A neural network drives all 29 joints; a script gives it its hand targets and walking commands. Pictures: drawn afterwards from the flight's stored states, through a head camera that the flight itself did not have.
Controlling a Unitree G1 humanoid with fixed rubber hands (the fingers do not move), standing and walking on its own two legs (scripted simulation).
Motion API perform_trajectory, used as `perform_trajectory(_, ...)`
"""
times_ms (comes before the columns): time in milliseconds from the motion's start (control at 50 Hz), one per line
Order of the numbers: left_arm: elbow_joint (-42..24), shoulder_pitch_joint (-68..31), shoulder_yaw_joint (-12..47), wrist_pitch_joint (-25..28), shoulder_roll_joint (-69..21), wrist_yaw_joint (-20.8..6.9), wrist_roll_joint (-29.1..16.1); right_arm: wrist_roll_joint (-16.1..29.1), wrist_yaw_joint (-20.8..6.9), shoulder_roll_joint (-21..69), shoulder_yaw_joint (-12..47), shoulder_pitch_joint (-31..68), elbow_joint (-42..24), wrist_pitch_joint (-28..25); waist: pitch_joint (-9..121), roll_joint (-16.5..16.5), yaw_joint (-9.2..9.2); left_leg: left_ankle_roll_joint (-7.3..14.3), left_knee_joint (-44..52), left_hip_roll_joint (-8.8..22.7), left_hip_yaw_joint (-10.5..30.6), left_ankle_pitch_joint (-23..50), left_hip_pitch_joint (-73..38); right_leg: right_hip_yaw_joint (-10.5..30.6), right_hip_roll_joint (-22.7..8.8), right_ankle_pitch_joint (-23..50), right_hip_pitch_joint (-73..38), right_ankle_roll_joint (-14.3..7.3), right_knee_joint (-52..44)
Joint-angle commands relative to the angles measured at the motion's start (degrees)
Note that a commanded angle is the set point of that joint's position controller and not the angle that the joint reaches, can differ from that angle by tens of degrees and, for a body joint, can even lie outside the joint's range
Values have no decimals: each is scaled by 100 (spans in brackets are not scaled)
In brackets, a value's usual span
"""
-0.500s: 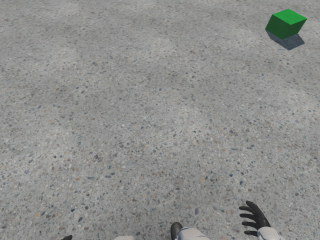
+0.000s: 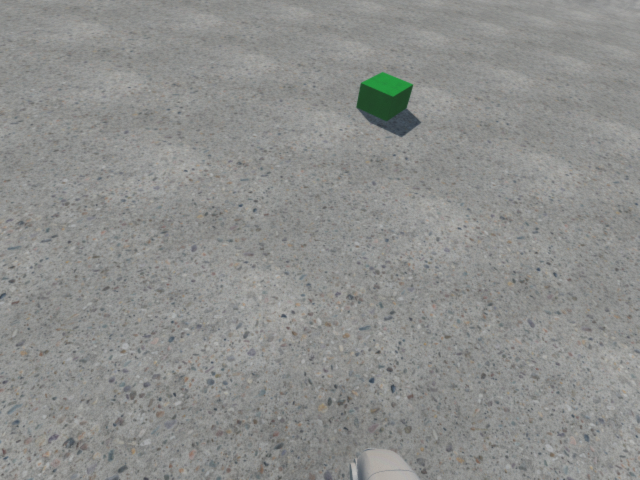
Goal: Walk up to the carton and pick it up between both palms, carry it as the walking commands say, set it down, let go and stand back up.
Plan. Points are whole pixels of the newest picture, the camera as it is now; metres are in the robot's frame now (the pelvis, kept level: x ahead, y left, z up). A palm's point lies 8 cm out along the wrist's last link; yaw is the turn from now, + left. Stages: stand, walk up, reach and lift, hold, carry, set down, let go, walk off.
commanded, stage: walk up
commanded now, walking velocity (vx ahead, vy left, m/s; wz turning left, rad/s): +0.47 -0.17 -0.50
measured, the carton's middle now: (384, 96) +2.49 -0.79 -0.69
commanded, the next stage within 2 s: none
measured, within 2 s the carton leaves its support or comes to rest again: neither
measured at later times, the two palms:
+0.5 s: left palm (222, 420) +0.23 +0.11 -0.11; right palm (509, 325) +0.36 -0.40 -0.11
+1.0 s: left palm (247, 204) +0.71 +0.09 -0.13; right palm (464, 282) +0.47 -0.36 -0.13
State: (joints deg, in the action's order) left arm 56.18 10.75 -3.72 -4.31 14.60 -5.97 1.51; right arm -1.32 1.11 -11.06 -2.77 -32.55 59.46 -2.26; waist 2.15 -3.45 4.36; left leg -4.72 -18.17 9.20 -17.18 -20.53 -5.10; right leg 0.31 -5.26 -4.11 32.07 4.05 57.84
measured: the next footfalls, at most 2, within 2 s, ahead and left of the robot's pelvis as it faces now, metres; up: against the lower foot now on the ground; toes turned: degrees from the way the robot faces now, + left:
right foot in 0.14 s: +0.19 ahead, -0.19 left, +0.00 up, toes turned -10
left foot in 0.72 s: +0.59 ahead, -0.08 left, +0.00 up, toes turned -6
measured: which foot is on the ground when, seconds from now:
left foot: down 0.00-0.16, up 0.18-0.70, down 0.72-1.00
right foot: up 0.00-0.12, down 0.14-0.74, up 0.76-1.00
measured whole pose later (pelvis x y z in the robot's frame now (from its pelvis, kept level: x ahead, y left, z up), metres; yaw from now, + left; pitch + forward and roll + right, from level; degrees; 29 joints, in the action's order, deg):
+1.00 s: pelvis +0.57 -0.14 +0.00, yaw -15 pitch -2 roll -1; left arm 55.1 11.6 -4.6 2.0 13.8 -0.8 1.9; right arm -0.7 -0.2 -10.7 -1.4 -21.0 60.7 -4.8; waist -5.3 -0.1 2.2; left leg 4.5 -21.8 -0.6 -9.4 -16.4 4.5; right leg -1.9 -6.5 -10.4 34.0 1.1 59.8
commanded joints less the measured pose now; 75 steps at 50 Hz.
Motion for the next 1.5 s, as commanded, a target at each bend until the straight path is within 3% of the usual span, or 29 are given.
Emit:
perform_trajectory(0,-894,-1368,18,348,76,9,13,-78,72,-1057,-208,48,-332,-160,-1651,1586,48,682,1026,1580,675,1167,250,-320,-161,-884,1011,-124,-1480)
perform_trajectory(40,-853,-1207,10,435,-9,77,58,-104,70,-1191,-204,0,-270,-158,-1205,1445,-94,631,246,1393,153,3074,354,-702,194,-1448,88,-346,-2103)
perform_trajectory(80,-459,-57,-20,573,135,276,79,-22,-16,-1215,-154,102,-266,-152,-41,996,-652,556,-1568,906,-123,4621,384,-1244,791,-1462,-1470,-566,-2635)
perform_trajectory(100,-130,1116,-168,666,591,403,122,32,-75,-1003,-85,191,-392,-170,824,91,-1149,360,-3301,472,-81,3390,1599,-654,706,-1194,-3311,-819,-2774)
perform_trajectory(120,80,2156,-389,708,1427,516,220,94,-139,-530,26,520,-797,-219,1086,-2071,-1411,100,-5065,-340,239,-633,3730,2313,-1029,-768,-4747,-1102,-3521)
perform_trajectory(140,-6,2483,-405,693,1746,551,86,108,-185,-552,13,622,-1039,-221,1293,-1799,-1276,239,-6003,-439,1190,-1305,4536,3959,-1879,325,-5192,-1441,-3921)
perform_trajectory(160,-147,2144,-348,706,1331,638,53,99,-173,-651,25,1138,-1203,-257,1106,-1112,-1220,339,-6177,-204,1597,-822,4857,3356,-1436,781,-5167,-1621,-3722)
perform_trajectory(200,2,1528,-244,820,783,698,52,83,-190,-637,-77,1292,-931,-259,544,-6,-926,421,-5779,5,1766,-438,4874,2122,-944,1822,-4242,-1229,-3337)
perform_trajectory(280,-354,984,-117,903,464,686,-102,25,-290,-463,-66,1522,-951,-11,98,-247,-490,383,-5004,-51,1609,467,4135,1340,-738,1852,-2989,-859,-3965)
perform_trajectory(420,-151,1725,8,1019,209,633,-32,-13,-439,-421,-15,2730,-1375,202,-1132,-279,-547,178,-3638,-279,1064,2004,4146,627,-548,1741,-2096,-460,-4751)
perform_trajectory(540,260,2690,-31,1005,347,758,-127,104,-432,-361,45,3966,-1661,54,-1239,-546,-1074,307,-2116,-658,724,1719,4352,692,-533,3835,-3515,-549,-4385)
perform_trajectory(620,327,2623,-118,974,523,847,-167,61,-301,-514,-37,3093,-1387,-22,-158,-543,-623,606,-1282,-996,592,1048,2625,406,-584,5648,-3809,-635,-2941)
perform_trajectory(640,257,2474,-126,957,559,843,-187,5,-245,-776,-112,2141,-1054,-27,566,-42,-141,854,-1000,-992,868,1162,771,465,-458,5164,-2921,-583,-1727)
perform_trajectory(660,113,2317,-124,996,465,822,-254,-102,-182,-1181,-244,1059,-705,-67,1425,590,309,1136,-1051,-143,1673,1806,-992,358,-137,3203,-1592,-497,-288)
perform_trajectory(680,-179,2284,-33,1029,272,784,-297,-148,-133,-1834,-431,332,-456,-99,1680,2303,427,1729,-846,1575,3516,3563,-2068,113,817,-2016,44,-343,1743)
perform_trajectory(700,-110,2391,-72,1031,249,808,-233,-94,-130,-1795,-437,200,-430,-116,2076,1604,225,1839,-710,2037,4249,3747,-2013,534,559,-2816,218,-528,2497)
perform_trajectory(720,64,1999,-4,991,152,774,-226,-107,-84,-1313,-346,834,-511,-129,1430,792,127,1906,-504,1667,3713,2470,-1300,624,145,-2125,222,-592,2348)
perform_trajectory(740,36,1559,-19,1036,60,731,-155,-90,-87,-917,-221,1388,-560,-139,634,655,13,1712,-246,1237,3326,1876,-360,573,71,-1615,367,-567,2115)
perform_trajectory(780,108,1386,-26,860,-128,660,-35,-85,-82,-715,-70,1579,-688,-295,-357,-131,-249,1479,328,1222,3113,1909,1163,394,-104,-1479,-90,-468,1782)
perform_trajectory(920,-221,581,33,595,-353,427,42,114,-107,-450,57,1237,-236,-463,-1107,1013,-504,980,1025,551,1884,2002,1749,-262,-212,-139,11,-229,-258)
perform_trajectory(1000,-304,-214,6,484,-155,281,23,88,-5,-677,-29,195,88,-431,-1082,1086,-152,366,436,597,1812,5131,813,-570,39,173,379,-162,-990)
perform_trajectory(1120,-581,-1126,167,598,-157,282,-39,88,69,-671,11,-41,158,-356,-570,1609,-34,709,51,287,1027,5067,137,-930,437,-118,-298,-446,-2453)
perform_trajectory(1180,-379,-600,36,658,-5,393,5,87,53,-723,11,-232,287,-300,-173,1547,-255,695,-981,287,848,5479,422,-1390,684,-547,-1503,-619,-2974)
perform_trajectory(1220,103,975,-248,749,718,521,106,62,22,-564,89,-117,122,-348,943,584,-980,523,-3306,179,1060,3964,2453,-32,-273,-149,-4288,-1250,-2872)
perform_trajectory(1240,311,1990,-354,808,1192,594,169,131,-8,-281,157,201,-149,-367,1305,-997,-1274,402,-5268,-662,1195,-444,3920,2272,-1977,1267,-5381,-1923,-3372)
perform_trajectory(1260,424,2382,-347,841,1203,636,94,170,-19,-278,99,535,-211,-370,1392,-710,-1311,503,-6212,-595,1560,-1295,4436,2867,-2362,2136,-5600,-2245,-3561)
perform_trajectory(1300,378,1562,-202,907,709,700,58,123,-42,-355,62,1034,-151,-382,704,279,-1113,558,-6157,-133,1954,-676,4613,1609,-1751,2014,-4602,-1918,-3546)
perform_trajectory(1380,178,778,15,1013,139,678,-51,-10,-154,-2,-35,1319,-201,-117,-521,564,-474,388,-4695,85,1784,-24,3786,823,-1507,496,-2224,-1310,-4647)
perform_trajectory(1480,299,806,27,1050,-47,637,-61,-43,-272,57,1,1766,-330,110,-949,-227,-332,148,-3110,-15,1255,1332,3243,148,-992,-229,-1392,-920,-4949)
